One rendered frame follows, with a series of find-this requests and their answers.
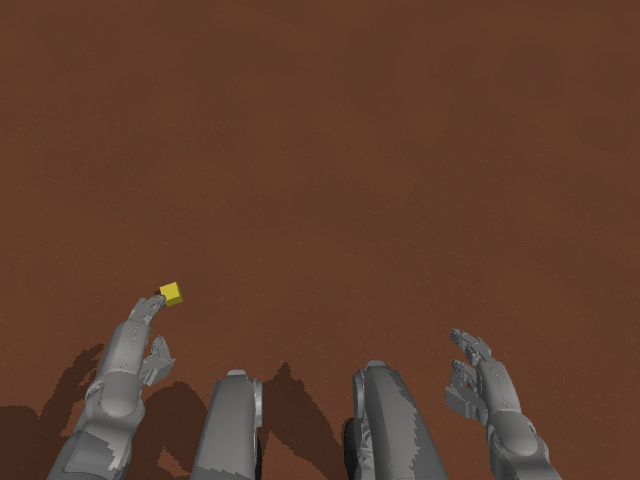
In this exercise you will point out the left robot hand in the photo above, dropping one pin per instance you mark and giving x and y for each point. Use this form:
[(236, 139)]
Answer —
[(125, 350)]

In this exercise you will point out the right robot arm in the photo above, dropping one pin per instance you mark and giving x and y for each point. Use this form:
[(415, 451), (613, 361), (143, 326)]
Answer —
[(516, 451)]

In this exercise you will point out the right robot hand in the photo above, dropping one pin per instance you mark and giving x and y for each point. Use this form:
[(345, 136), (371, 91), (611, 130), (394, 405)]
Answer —
[(489, 388)]

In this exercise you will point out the cube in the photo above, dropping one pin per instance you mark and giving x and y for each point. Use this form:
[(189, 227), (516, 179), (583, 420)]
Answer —
[(172, 293)]

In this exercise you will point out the left robot arm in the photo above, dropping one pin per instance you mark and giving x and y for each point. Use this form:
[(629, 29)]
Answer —
[(100, 447)]

